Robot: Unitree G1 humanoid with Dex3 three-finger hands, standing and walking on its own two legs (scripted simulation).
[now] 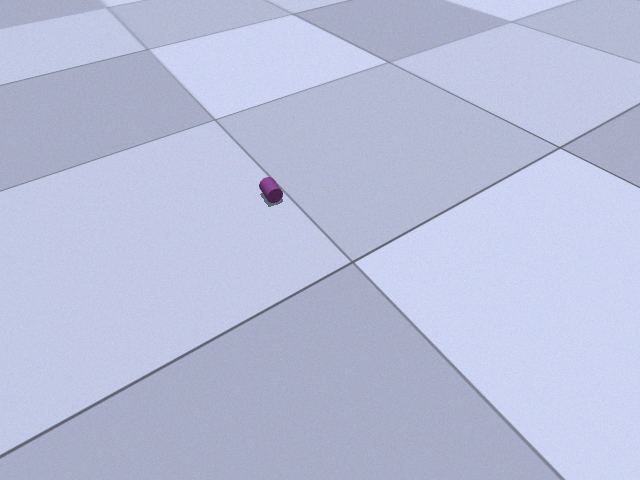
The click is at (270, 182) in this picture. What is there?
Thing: lying can
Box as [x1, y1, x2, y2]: [259, 177, 282, 202]
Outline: 266,177 261,180 259,183 259,187 270,202 275,202 280,199 282,196 282,192 272,178
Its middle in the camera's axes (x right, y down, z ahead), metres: -0.24 -0.25 +1.91
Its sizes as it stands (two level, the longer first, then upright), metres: 0.105 0.083 0.083
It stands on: the floor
